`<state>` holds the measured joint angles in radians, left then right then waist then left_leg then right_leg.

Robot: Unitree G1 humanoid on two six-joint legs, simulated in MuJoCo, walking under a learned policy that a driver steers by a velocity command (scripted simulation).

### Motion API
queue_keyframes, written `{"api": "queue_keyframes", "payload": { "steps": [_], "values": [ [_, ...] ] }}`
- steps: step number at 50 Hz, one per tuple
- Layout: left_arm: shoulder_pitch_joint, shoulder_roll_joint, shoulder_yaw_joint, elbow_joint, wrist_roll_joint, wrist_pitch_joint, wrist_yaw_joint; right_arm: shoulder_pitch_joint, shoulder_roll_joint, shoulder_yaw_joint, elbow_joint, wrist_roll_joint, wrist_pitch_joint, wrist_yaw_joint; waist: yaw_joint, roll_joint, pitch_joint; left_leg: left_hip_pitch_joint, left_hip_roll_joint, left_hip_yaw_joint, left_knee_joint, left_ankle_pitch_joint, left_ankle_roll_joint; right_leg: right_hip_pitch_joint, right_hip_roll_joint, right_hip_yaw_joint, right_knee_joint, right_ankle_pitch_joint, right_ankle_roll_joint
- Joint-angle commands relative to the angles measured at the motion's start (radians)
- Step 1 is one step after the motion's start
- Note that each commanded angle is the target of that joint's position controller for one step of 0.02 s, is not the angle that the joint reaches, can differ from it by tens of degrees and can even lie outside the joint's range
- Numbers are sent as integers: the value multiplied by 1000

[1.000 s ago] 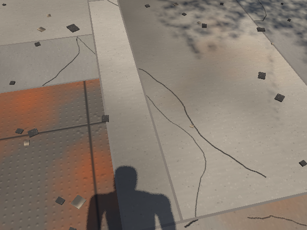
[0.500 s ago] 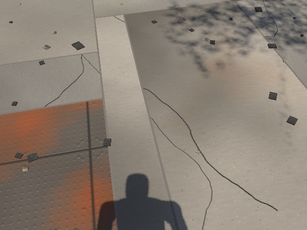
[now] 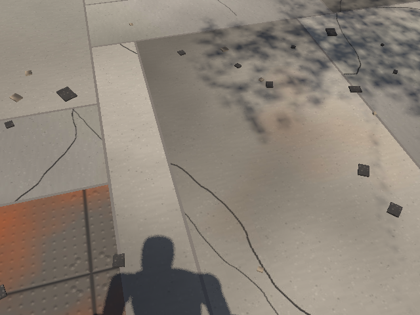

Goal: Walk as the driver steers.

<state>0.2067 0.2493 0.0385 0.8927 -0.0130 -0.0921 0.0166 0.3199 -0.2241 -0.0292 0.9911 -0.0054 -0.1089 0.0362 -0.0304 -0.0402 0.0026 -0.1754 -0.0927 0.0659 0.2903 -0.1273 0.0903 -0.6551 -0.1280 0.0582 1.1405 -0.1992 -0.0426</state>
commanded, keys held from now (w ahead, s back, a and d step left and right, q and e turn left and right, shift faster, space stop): w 0.42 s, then w+q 0.58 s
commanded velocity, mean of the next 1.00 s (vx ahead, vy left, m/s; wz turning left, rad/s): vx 0.50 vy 0.00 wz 0.22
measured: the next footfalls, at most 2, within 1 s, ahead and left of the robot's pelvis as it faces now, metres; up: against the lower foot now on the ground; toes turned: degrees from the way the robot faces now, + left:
right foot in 0.30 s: +0.34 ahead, -0.17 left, +0.00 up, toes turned -2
left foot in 0.88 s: +0.63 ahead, +0.09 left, +0.00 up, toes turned +15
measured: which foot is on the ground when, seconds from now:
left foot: down 0.00-0.32, up 0.34-0.86, down 0.88-1.00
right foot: up 0.00-0.28, down 0.30-0.90, up 0.92-1.00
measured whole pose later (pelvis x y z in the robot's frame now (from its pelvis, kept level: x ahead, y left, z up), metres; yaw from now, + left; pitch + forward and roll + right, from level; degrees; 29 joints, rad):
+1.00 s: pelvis +0.54 +0.00 -0.02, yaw +17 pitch +2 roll +0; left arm 0.24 0.26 0.05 0.89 -0.02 -0.13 0.00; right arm 0.17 -0.26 -0.08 0.79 0.02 -0.07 0.04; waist 0.00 0.00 0.05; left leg -0.41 -0.09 0.03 0.54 -0.17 0.11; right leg -0.36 -0.04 0.02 1.25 -0.40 -0.02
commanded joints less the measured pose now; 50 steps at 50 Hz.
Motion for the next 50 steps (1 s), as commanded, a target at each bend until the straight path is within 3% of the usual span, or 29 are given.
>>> {"api": "queue_keyframes", "payload": {
  "steps": [1,6,9,11,13,14,15,16,17,18,19,20,21,22,24,29,33,38,41,42,43,44,45,46,47,48,49,50],
  "values": [
    [34,46,14,-42,13,4,7,-37,-131,-20,-54,1,-18,-20,46,78,54,-96,281,-214,-207,68,172,-32,-42,2,-135,154,28],
    [-157,29,6,-93,1,-8,-10,62,-164,-26,-31,19,-2,-37,-23,82,57,16,271,-162,-187,77,124,1,11,-43,-464,308,39],
    [-237,34,2,-124,-8,-13,-28,110,-168,-29,-9,25,11,-38,-50,90,79,111,307,-170,-146,60,120,-5,27,-47,-554,262,32],
    [-257,47,4,-142,-10,-21,-42,118,-173,-33,-2,26,21,-40,-44,96,82,174,338,-184,-104,71,109,3,37,-45,-598,189,8],
    [-200,74,14,-137,-9,-29,-49,96,-188,-40,-4,27,31,-42,-1,115,53,199,350,-188,-30,185,90,106,64,-66,-638,117,-21],
    [-104,102,31,-111,-7,-32,-48,72,-187,-38,-11,24,37,-42,56,116,-1,188,319,-158,83,352,70,243,98,-94,-661,102,-43],
    [82,159,59,-55,-6,-34,-41,63,-156,-26,-21,14,39,-41,132,90,-118,107,256,-107,305,427,40,494,89,-77,-651,119,-80],
    [255,264,85,-25,13,-32,-35,122,-77,1,-48,2,27,-37,152,-79,-288,-224,143,-29,698,164,-23,887,-156,254,-652,86,-198],
    [301,258,83,-8,9,-26,-40,176,-12,22,-39,16,1,-31,134,-276,-384,-502,21,-96,954,-402,-51,1068,-290,652,-813,-50,-295],
    [248,175,56,-18,6,-28,-42,108,-133,-7,-49,39,-20,-27,138,-175,-292,-598,87,-195,1058,-388,-27,991,-259,606,-840,-89,-250],
    [153,135,42,-41,6,-27,-40,19,-166,-16,-79,52,-28,-26,114,-113,-180,-617,142,-167,1051,-299,-11,852,-227,446,-849,-15,-212],
    [71,110,32,-55,11,-27,-45,-23,-155,-17,-86,40,-26,-32,81,-25,-111,-572,186,-145,992,-212,-15,707,-184,334,-884,82,-195],
    [31,81,24,-60,15,-29,-49,-31,-145,-25,-87,26,-14,-37,50,-17,-74,-521,219,-145,926,-160,-19,615,-145,257,-917,137,-180],
    [18,64,20,-53,20,-31,-52,-6,-120,-25,-79,27,3,-37,25,-32,-58,-468,234,-147,893,-129,-23,558,-121,196,-949,155,-169],
    [44,75,25,-27,22,-37,-49,24,-83,-24,-66,34,30,-39,8,-32,-32,-449,233,-143,864,-92,-34,509,-104,107,-987,230,-172],
    [103,104,36,14,32,-35,-21,-103,-82,-37,-115,30,41,-39,30,-11,21,-585,197,-207,675,113,-50,554,-103,-32,-1018,319,-150],
    [116,116,35,24,25,-32,-4,-222,-64,-31,-158,23,37,-21,64,-12,58,-553,182,-138,474,256,-47,573,-93,-129,-1045,293,-116],
    [189,132,42,61,13,-3,6,-349,-44,-21,-237,25,37,10,107,3,104,-625,175,-71,364,167,-21,760,-151,-185,-974,386,-105],
    [150,165,52,45,7,17,14,-337,-65,-32,-273,28,37,29,67,-31,68,-512,122,15,341,22,20,794,-163,-233,-843,726,-79],
    [137,182,56,37,6,23,19,-291,-85,-43,-273,29,40,31,35,-58,25,-420,84,50,351,-27,39,792,-160,-247,-755,904,-68],
    [117,194,60,28,7,31,23,-182,-121,-64,-254,31,42,31,-27,-70,-39,-271,41,70,338,-48,64,764,-147,-262,-600,1018,-53],
    [99,195,57,15,2,33,24,-20,-182,-98,-215,32,44,21,-112,-44,-126,-20,14,43,261,15,104,654,-102,-278,-375,946,-21],
    [115,157,42,-17,23,18,20,119,-287,-129,-190,29,54,-5,-140,125,-227,291,212,-268,242,46,177,368,-33,-279,-33,474,21],
    [200,24,0,-57,24,-23,-6,77,-335,-128,-221,29,45,-6,-28,305,-363,595,446,-862,82,-72,390,-30,194,-105,308,-363,69],
    [73,119,22,-81,-13,-68,-23,108,-252,-107,-214,18,43,-6,-98,183,-360,583,422,-854,2,-130,337,-144,140,63,341,-331,32],
    [-7,138,27,-112,-38,-82,-26,59,-195,-93,-220,16,36,-8,-84,140,-221,460,381,-684,4,-81,282,-182,93,45,286,-247,5],
    [-18,127,27,-110,-22,-82,-18,-27,-162,-81,-239,21,31,-5,-24,20,-125,277,335,-558,-9,23,243,-128,46,36,183,-174,5],
    [-12,139,39,-106,4,-70,-8,-86,-131,-71,-258,19,28,-5,13,18,-91,151,301,-480,-23,111,223,-52,17,30,98,-139,16]
  ]
}}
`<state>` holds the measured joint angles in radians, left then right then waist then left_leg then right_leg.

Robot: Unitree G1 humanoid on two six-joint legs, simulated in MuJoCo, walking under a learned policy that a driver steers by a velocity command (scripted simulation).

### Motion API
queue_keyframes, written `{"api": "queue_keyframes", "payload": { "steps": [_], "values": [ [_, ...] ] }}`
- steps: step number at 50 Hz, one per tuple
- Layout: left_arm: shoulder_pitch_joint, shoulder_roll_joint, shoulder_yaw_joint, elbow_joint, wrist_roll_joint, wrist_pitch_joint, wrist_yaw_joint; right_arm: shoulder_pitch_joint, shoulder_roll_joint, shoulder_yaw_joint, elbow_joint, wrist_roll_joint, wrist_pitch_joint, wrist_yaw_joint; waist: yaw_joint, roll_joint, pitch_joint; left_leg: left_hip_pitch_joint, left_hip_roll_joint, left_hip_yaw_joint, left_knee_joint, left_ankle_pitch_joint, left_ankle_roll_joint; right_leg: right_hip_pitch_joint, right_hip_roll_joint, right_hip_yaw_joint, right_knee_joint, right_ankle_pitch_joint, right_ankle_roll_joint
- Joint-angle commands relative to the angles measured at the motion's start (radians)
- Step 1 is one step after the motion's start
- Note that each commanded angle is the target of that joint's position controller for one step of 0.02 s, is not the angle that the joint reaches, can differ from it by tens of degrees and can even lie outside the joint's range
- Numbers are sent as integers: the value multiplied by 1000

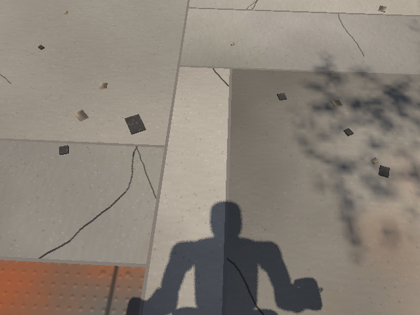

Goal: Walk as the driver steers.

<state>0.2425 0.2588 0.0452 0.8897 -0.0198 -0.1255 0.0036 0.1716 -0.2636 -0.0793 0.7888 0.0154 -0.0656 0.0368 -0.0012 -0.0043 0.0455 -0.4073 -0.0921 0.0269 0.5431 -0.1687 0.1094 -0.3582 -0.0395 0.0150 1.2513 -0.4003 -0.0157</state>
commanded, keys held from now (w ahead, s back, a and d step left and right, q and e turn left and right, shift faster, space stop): w+q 0.02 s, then w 0.92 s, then w+e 0.06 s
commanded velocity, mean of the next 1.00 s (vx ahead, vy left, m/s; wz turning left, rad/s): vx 0.50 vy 0.00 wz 0.13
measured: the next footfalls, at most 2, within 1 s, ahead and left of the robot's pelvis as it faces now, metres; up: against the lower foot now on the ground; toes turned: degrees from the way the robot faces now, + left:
right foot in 0.42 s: +0.43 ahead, -0.12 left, +0.00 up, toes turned +6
left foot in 0.96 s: +0.68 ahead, +0.15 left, +0.00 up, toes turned +8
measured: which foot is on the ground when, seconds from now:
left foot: down 0.00-0.44, up 0.46-0.94, down 0.96-1.00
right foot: up 0.00-0.40, down 0.42-0.96, up 0.98-1.00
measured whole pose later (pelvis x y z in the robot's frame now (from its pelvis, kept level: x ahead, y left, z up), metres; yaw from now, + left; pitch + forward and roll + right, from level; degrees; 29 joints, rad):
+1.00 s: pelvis +0.56 +0.03 +0.00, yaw +6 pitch +3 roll -1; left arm 0.38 0.29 0.05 0.92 -0.02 -0.06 0.00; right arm 0.05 -0.25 -0.04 0.72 0.00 -0.10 0.03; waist 0.06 -0.01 0.02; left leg -0.48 0.00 0.04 0.55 -0.12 0.06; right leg -0.14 0.00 0.03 0.78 -0.48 -0.02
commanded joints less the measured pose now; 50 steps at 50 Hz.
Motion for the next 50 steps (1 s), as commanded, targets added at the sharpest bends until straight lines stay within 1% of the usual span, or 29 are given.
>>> {"api": "queue_keyframes", "payload": {
  "steps": [1,2,4,7,10,12,15,18,19,20,21,22,23,24,25,26,27,29,31,34,37,40,42,45,46,47,48,49,50],
  "values": [
    [-27,128,38,-106,20,-20,6,38,-81,-16,-69,-7,-14,-9,13,-3,-113,297,271,-403,-301,190,198,-286,-88,76,-54,81,0],
    [-6,116,39,-107,23,-6,6,32,-85,-15,-72,-6,-15,-13,29,8,-105,252,260,-372,-317,226,198,-259,-94,66,-97,95,14],
    [-18,91,35,-116,32,13,9,62,-110,-20,-64,-7,-20,-24,29,24,-87,194,245,-300,-337,334,199,-256,-92,37,-182,161,43],
    [-123,70,27,-150,35,17,11,126,-123,-20,-38,-4,-20,-40,-10,49,-61,189,209,-226,-343,380,159,-279,-78,16,-389,347,61],
    [-221,53,17,-173,25,11,0,170,-126,-17,-21,0,-16,-44,-58,70,-48,213,188,-196,-338,283,114,-240,-43,3,-595,518,45],
    [-277,57,15,-190,17,6,-9,198,-132,-16,-6,1,-17,-43,-84,81,-27,247,213,-223,-339,210,111,-237,-28,0,-663,554,34],
    [-339,76,16,-223,14,-5,-27,238,-135,-16,18,1,-11,-45,-101,79,-4,388,274,-275,-282,242,113,-313,-19,10,-721,479,3],
    [-306,95,20,-229,14,-15,-40,236,-151,-21,26,-2,2,-54,-67,98,-18,474,310,-297,-212,387,88,-268,3,-2,-763,359,-39],
    [-247,113,28,-216,14,-17,-39,215,-160,-23,22,-3,5,-55,-31,110,-51,469,295,-282,-154,542,76,-167,31,-26,-776,330,-57],
    [-125,141,44,-181,16,-18,-34,191,-155,-19,14,-4,8,-53,34,102,-126,441,249,-244,-29,684,56,14,55,-48,-802,367,-87],
    [51,187,58,-146,28,-18,-29,166,-129,-5,-6,-14,6,-50,112,67,-261,296,199,-206,196,592,26,303,-51,55,-757,425,-150],
    [196,267,82,-123,42,-10,-23,290,-48,19,-9,-8,-11,-43,106,-158,-420,-83,42,-124,592,177,-56,713,-281,445,-773,326,-303],
    [223,207,67,-97,19,-2,-30,309,-59,25,3,3,-27,-37,105,-273,-455,-271,2,-184,746,-394,-64,783,-367,718,-910,199,-345],
    [149,149,49,-112,5,4,-27,222,-139,6,-14,19,-35,-32,106,-171,-283,-364,72,-199,815,-349,-58,656,-335,621,-935,88,-291],
    [68,125,39,-131,9,12,-24,140,-143,7,-36,19,-37,-31,85,-74,-172,-360,127,-154,781,-254,-55,494,-294,484,-962,109,-252],
    [13,108,31,-136,18,16,-29,96,-129,5,-46,5,-36,-33,54,-23,-88,-333,162,-126,706,-193,-59,349,-250,398,-1002,181,-236],
    [-15,89,22,-140,26,12,-32,103,-122,-1,-43,-6,-28,-36,22,-33,-63,-282,193,-125,648,-152,-61,265,-215,337,-1032,250,-222],
    [-22,95,22,-131,26,6,-37,151,-81,4,-30,-5,-12,-39,-9,-71,-64,-213,209,-106,587,-118,-75,186,-181,260,-1077,342,-228],
    [-4,121,29,-115,22,1,-33,125,-69,6,-41,-11,-5,-45,-13,-70,-54,-238,221,-92,512,-59,-95,171,-173,197,-1104,433,-239],
    [35,144,36,-93,16,11,-20,22,-56,12,-69,-16,-10,-45,13,-53,-41,-274,224,-78,329,106,-112,198,-152,124,-1117,502,-219],
    [84,154,37,-70,7,21,-13,-81,-35,21,-92,-11,-18,-35,51,-55,-26,-230,195,-53,144,242,-111,214,-126,68,-1116,481,-189],
    [143,164,38,-41,0,31,-11,-173,-38,24,-121,-1,-24,-22,86,-58,-1,-229,174,-42,50,257,-106,281,-155,79,-1095,442,-187],
    [164,167,40,-25,-1,42,-9,-217,-46,24,-144,3,-30,-10,92,-63,14,-249,164,-44,7,208,-90,349,-188,97,-1064,454,-183],
    [149,189,48,-15,-4,57,-1,-191,-76,15,-150,3,-40,3,51,-85,-9,-170,139,-31,-44,101,-51,414,-220,109,-985,580,-158],
    [126,197,49,-18,-5,61,1,-119,-97,3,-132,0,-42,1,3,-90,-51,-53,111,-4,-72,93,-32,408,-200,86,-903,728,-141],
    [118,179,42,-23,-1,65,2,25,-142,-20,-86,-5,-42,-6,-63,-71,-145,159,95,9,-82,115,-1,361,-149,45,-738,826,-115],
    [116,133,21,-49,17,61,3,214,-216,-42,-53,-21,-42,-18,-132,20,-295,484,268,-175,-42,168,68,150,-89,8,-441,608,-77],
    [246,8,-17,-58,14,40,-5,273,-289,-58,-34,-23,-35,-17,-80,287,-423,827,501,-618,-121,14,221,-261,85,-11,-92,-57,-16],
    [202,109,6,-38,-9,24,-9,287,-189,-34,-37,-14,-31,-18,-124,211,-420,805,502,-707,-195,-111,208,-376,56,124,38,-182,-22]
  ]
}}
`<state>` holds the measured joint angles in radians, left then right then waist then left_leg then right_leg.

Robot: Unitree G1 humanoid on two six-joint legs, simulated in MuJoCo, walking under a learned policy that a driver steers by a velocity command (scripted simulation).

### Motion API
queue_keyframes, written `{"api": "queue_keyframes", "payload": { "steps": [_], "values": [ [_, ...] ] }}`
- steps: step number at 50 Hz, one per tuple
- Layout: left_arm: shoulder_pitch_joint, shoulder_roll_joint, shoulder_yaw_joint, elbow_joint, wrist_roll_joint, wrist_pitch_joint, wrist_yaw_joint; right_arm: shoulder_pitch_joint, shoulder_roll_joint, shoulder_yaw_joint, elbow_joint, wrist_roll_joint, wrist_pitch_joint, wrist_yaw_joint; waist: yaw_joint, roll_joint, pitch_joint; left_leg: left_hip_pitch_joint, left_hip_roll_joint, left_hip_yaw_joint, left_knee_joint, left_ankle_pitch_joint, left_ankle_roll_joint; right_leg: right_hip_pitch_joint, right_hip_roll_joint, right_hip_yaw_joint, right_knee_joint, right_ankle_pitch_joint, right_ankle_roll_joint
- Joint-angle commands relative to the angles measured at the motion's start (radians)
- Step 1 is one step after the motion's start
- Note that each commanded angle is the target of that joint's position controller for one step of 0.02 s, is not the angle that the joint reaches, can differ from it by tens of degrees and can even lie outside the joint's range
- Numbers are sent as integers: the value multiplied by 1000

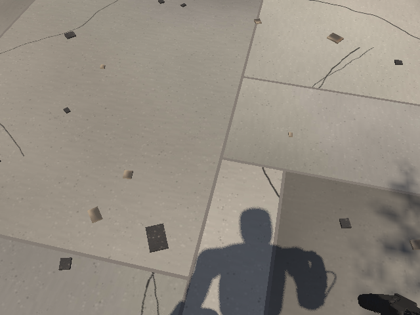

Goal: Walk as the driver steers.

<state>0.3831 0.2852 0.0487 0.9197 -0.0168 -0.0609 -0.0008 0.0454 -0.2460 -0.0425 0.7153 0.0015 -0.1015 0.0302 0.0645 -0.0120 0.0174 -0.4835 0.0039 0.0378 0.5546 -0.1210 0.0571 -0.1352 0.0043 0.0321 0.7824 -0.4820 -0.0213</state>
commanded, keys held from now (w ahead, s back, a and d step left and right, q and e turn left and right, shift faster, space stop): w+e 0.10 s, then e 0.38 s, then no key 0.52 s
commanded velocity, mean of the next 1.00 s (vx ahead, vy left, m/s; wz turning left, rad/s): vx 0.17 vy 0.00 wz -0.30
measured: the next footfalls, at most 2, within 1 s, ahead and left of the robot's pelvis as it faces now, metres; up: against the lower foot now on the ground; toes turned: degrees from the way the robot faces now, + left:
right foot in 0.44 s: +0.32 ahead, -0.14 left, +0.00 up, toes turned -16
left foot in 0.86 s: +0.34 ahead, +0.11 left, +0.00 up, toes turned -19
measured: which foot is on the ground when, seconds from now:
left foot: down 0.00-0.46, up 0.48-0.84, down 0.86-1.00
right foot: up 0.00-0.42, down 0.44-1.00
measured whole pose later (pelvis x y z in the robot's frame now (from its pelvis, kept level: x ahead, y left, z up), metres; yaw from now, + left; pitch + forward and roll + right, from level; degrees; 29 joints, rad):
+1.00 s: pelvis +0.26 -0.01 +0.01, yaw -19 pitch +0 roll +0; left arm 0.17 0.23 0.04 0.75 0.02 0.01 0.01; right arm 0.24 -0.22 -0.04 0.88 -0.02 -0.02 -0.02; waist 0.00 -0.03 0.00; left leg -0.25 0.02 -0.01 0.56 -0.31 -0.02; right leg -0.34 0.04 0.05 0.52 -0.17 -0.01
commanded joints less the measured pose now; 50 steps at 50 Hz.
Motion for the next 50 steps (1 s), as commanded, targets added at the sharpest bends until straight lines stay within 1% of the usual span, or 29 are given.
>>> {"api": "queue_keyframes", "payload": {
  "steps": [1,2,3,5,7,9,12,14,18,20,21,22,23,24,25,26,27,28,31,35,39,41,42,43,44,45,46,49,50],
  "values": [
    [-32,138,20,-99,-33,-48,-7,344,-170,-57,31,1,4,-16,-182,163,-234,748,375,-561,-230,-134,209,-655,-33,103,527,-19,-25],
    [-82,129,21,-110,-29,-46,-2,271,-146,-48,23,-2,3,-17,-149,96,-158,607,334,-440,-259,-66,179,-623,-81,77,484,72,-21],
    [-105,118,25,-113,-15,-38,1,217,-116,-40,23,-6,0,-14,-120,82,-93,491,297,-357,-299,-16,162,-589,-107,70,429,129,-14],
    [-58,83,29,-100,-15,-8,3,172,-91,-35,31,-14,-14,-9,-69,116,-59,365,258,-246,-371,28,146,-491,-137,76,384,196,-6],
    [-50,56,30,-101,-12,15,8,151,-105,-40,47,-21,-26,-11,-41,94,-20,302,255,-138,-383,308,151,-476,-124,75,357,222,15],
    [-74,49,33,-126,0,24,12,139,-128,-47,59,-25,-23,-25,-26,84,-9,293,250,-39,-364,520,145,-500,-112,65,284,288,38],
    [-146,24,25,-160,7,23,-3,124,-146,-50,66,-20,-3,-51,-44,92,-13,284,204,90,-352,536,116,-444,-99,-1,71,466,40],
    [-218,11,20,-194,11,23,-19,148,-162,-53,77,-14,11,-63,-77,85,-21,322,213,116,-332,534,113,-419,-86,-33,-36,537,34],
    [-262,47,35,-253,15,33,-47,155,-194,-65,89,13,46,-73,-84,95,-38,452,273,109,-230,538,99,-426,-70,-53,-130,430,-2],
    [-218,76,50,-263,17,35,-56,128,-207,-73,81,27,62,-80,-54,105,-56,474,279,110,-111,627,75,-370,-34,-87,-171,338,-36],
    [-143,95,63,-248,16,31,-56,112,-202,-72,75,32,71,-83,-13,86,-88,462,247,132,15,648,47,-272,3,-111,-251,378,-61],
    [-57,156,88,-230,21,26,-42,152,-183,-66,79,24,72,-81,19,8,-141,400,171,157,210,537,-9,-108,18,-74,-341,609,-100],
    [-21,268,113,-243,26,30,-15,197,-118,-43,51,-28,65,-71,-12,-214,-221,120,71,164,535,-44,-83,146,-205,224,-279,1141,-203],
    [-56,289,104,-282,42,29,-14,251,-96,-26,27,-34,56,-54,-60,-285,-386,-126,-95,-9,814,-611,-122,340,-404,621,-333,1149,-426],
    [-89,212,85,-306,32,32,-22,207,-160,-41,46,-3,55,-40,-9,-113,-411,-155,-27,-140,858,-545,-103,286,-367,530,-376,977,-389],
    [-155,162,69,-316,23,32,-21,149,-161,-41,32,19,62,-40,-25,-64,-306,-188,8,-122,821,-463,-87,181,-323,411,-386,836,-330],
    [-196,125,57,-314,10,37,-17,135,-146,-42,48,10,75,-52,-49,14,-214,-179,47,-111,735,-406,-90,57,-271,328,-409,715,-271],
    [-225,106,50,-314,8,42,-11,125,-158,-48,47,-3,90,-65,-66,-10,-175,-131,66,-109,661,-360,-94,-44,-236,289,-434,624,-244],
    [-245,123,52,-315,36,45,-1,172,-128,-45,61,-3,111,-74,-96,-91,-161,-6,44,-76,553,-291,-110,-177,-182,219,-473,592,-236],
    [-246,120,49,-305,35,50,18,144,-105,-33,64,-3,113,-83,-70,-109,-178,45,55,-83,364,-241,-124,-167,-179,212,-483,429,-224],
    [-248,103,38,-286,38,59,16,128,-112,-33,68,1,109,-74,-50,-135,-137,121,45,-67,202,-227,-114,-189,-179,245,-491,220,-204],
    [-257,80,26,-274,30,64,15,167,-93,-29,88,-2,100,-63,-77,-117,-119,220,26,-37,22,-138,-88,-211,-161,240,-459,159,-169],
    [-231,62,19,-258,26,64,14,185,-89,-27,99,-11,96,-56,-86,-99,-108,283,21,-30,-85,-74,-67,-231,-134,225,-442,120,-129],
    [-198,39,10,-245,32,59,13,195,-120,-28,97,-29,91,-52,-73,-45,-95,326,95,-113,-133,-28,-36,-266,-94,195,-390,86,-75],
    [-156,28,11,-244,45,52,9,183,-187,-39,87,-35,90,-55,-17,101,-82,315,208,-221,-151,41,16,-298,-1,100,-283,55,-26],
    [-190,25,13,-258,39,48,8,142,-159,-34,99,-33,88,-50,-8,233,-54,148,236,-281,-222,-140,70,-203,31,21,-270,134,4],
    [-233,48,18,-254,41,48,10,84,-108,-20,79,-33,79,-46,-14,205,-24,92,189,-251,-243,-243,41,-132,13,35,-273,220,9],
    [-243,45,23,-241,44,68,15,117,-111,-17,101,-24,56,-47,-35,168,-14,80,126,-178,-222,-281,-22,-60,-8,60,-290,308,-8],
    [-235,47,25,-232,39,69,14,139,-108,-15,108,-19,54,-51,-42,128,-7,90,106,-153,-209,-271,-31,-65,-14,69,-297,306,-18]
  ]
}}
